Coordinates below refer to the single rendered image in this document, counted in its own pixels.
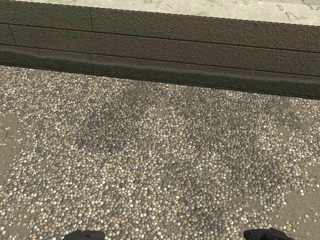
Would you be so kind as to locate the left robot hand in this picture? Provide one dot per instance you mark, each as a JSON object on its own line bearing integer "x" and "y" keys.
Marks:
{"x": 85, "y": 235}

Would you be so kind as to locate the right robot hand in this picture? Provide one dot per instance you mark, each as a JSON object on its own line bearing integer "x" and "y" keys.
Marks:
{"x": 265, "y": 234}

